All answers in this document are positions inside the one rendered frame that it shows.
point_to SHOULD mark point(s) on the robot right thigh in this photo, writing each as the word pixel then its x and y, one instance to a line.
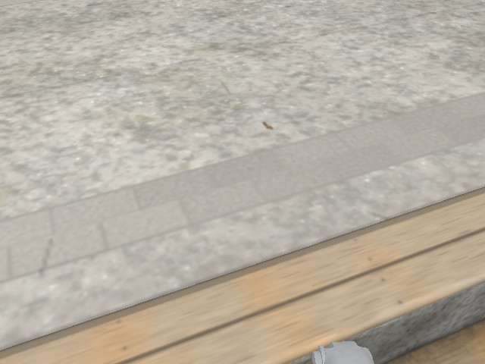
pixel 345 352

